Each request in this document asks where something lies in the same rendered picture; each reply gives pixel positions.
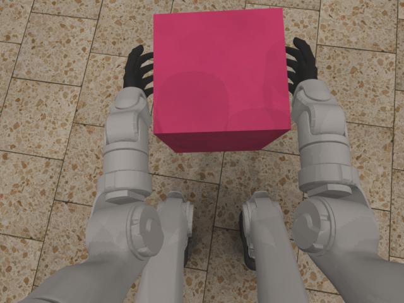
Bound carton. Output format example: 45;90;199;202
153;8;292;153

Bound robot left forearm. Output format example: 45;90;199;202
85;86;153;242

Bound right robot shin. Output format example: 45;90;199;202
246;191;283;258

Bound robot right hand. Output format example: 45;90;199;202
285;37;318;96

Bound robot right thigh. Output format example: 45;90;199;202
242;198;310;303

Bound left robot upper arm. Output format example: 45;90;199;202
17;201;164;303

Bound robot right forearm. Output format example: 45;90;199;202
290;79;380;236

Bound robot left hand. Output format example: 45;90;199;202
123;45;153;98

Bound right robot upper arm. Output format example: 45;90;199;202
291;196;404;303

